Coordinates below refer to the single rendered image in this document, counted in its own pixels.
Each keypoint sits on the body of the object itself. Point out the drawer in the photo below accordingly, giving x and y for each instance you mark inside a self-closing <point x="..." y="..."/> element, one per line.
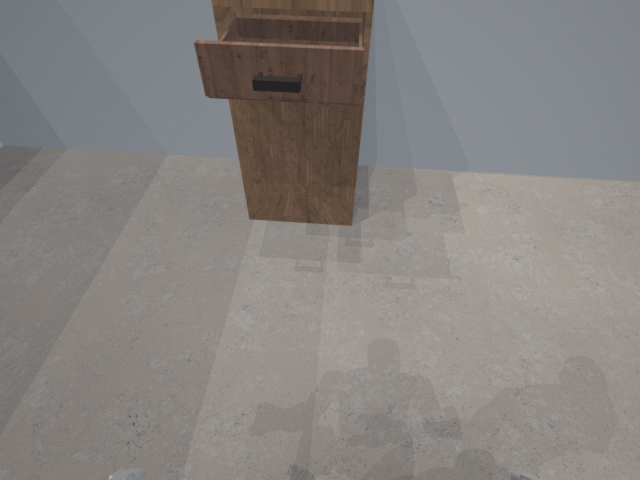
<point x="328" y="55"/>

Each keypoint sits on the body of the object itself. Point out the cabinet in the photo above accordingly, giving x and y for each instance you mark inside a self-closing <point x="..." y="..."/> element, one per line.
<point x="299" y="161"/>

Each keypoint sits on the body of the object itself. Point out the handle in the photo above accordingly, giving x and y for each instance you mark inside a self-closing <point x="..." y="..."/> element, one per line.
<point x="276" y="83"/>

